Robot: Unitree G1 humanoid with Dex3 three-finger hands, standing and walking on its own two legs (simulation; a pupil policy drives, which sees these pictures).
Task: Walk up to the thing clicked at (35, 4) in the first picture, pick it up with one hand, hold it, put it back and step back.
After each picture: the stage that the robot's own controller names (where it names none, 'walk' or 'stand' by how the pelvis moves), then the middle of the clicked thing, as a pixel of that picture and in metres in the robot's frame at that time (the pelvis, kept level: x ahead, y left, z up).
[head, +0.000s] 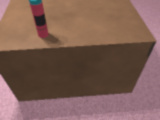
stand; (39, 17) +0.85 +0.28 -0.02
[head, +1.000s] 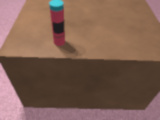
walk; (58, 24) +0.76 +0.14 -0.01
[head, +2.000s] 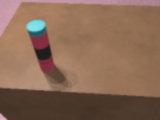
stand; (42, 49) +0.53 +0.21 +0.00
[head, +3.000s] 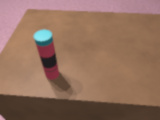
stand; (48, 57) +0.52 +0.18 -0.02
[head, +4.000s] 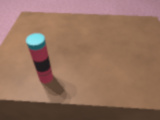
stand; (41, 61) +0.51 +0.20 -0.03
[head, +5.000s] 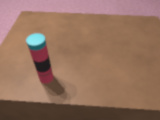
stand; (41, 61) +0.50 +0.20 -0.03
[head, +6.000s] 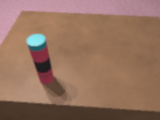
stand; (42, 61) +0.50 +0.20 -0.03
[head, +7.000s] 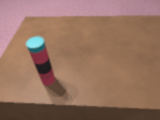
rise first; (42, 63) +0.50 +0.23 -0.02
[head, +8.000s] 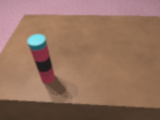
go down; (43, 61) +0.51 +0.22 -0.02
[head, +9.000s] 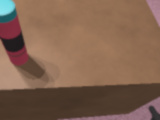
go down; (11, 37) +0.50 +0.21 +0.03
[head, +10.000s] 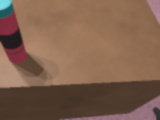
go down; (9, 34) +0.51 +0.21 +0.05
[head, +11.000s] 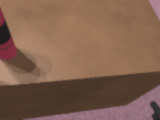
close in; out of the picture +0.51 +0.23 +0.07
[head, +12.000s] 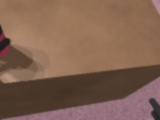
close; out of the picture +0.51 +0.22 +0.08
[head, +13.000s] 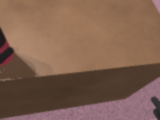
lift; out of the picture +0.48 +0.22 +0.08
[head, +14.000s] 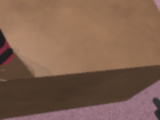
lift; out of the picture +0.47 +0.22 +0.09
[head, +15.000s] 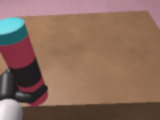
hold; (25, 68) +0.31 +0.16 +0.18
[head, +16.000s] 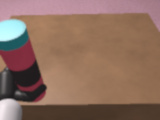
hold; (24, 68) +0.32 +0.17 +0.17
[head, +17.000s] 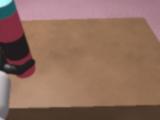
crouch; (13, 42) +0.37 +0.19 +0.22
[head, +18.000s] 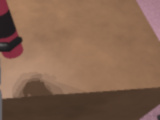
lower; out of the picture +0.48 +0.22 +0.17
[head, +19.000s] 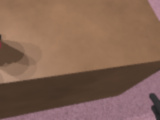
lower; out of the picture +0.52 +0.23 +0.09
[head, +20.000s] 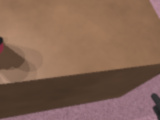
lower; out of the picture +0.51 +0.23 +0.08
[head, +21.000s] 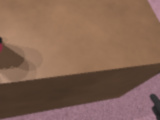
lower; out of the picture +0.51 +0.23 +0.09
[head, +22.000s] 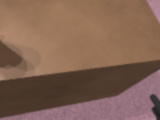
lower; out of the picture +0.51 +0.24 +0.09
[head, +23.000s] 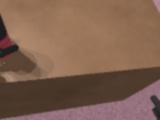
open; out of the picture +0.49 +0.21 +0.09
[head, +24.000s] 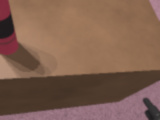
sink last; out of the picture +0.50 +0.21 +0.08
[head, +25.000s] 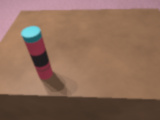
sink last; (39, 55) +0.51 +0.22 +0.03
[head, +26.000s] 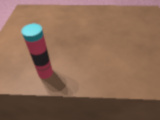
stand; (39, 54) +0.49 +0.21 +0.02
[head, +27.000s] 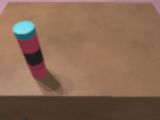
stand; (32, 53) +0.49 +0.22 +0.04
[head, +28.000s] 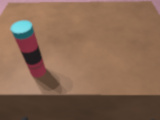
stand; (31, 52) +0.49 +0.22 +0.04
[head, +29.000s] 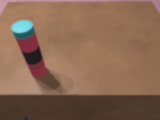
stand; (31, 52) +0.49 +0.22 +0.04
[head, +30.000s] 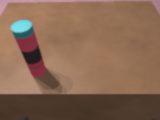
stand; (31, 51) +0.50 +0.22 +0.04
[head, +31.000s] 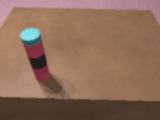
stand; (37, 57) +0.49 +0.21 +0.00
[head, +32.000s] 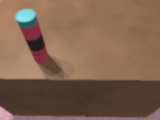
walk; (34, 39) +0.54 +0.22 -0.01
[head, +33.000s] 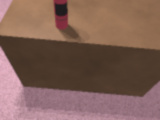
walk; (60, 6) +0.77 +0.14 -0.01
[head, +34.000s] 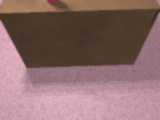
walk; out of the picture +1.04 +0.21 +0.00
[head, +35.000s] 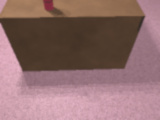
stand; out of the picture +1.11 +0.26 -0.02
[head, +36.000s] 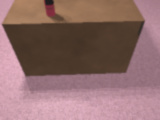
stand; out of the picture +1.11 +0.25 -0.03
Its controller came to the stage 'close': yes
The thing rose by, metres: 0.23
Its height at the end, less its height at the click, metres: +0.00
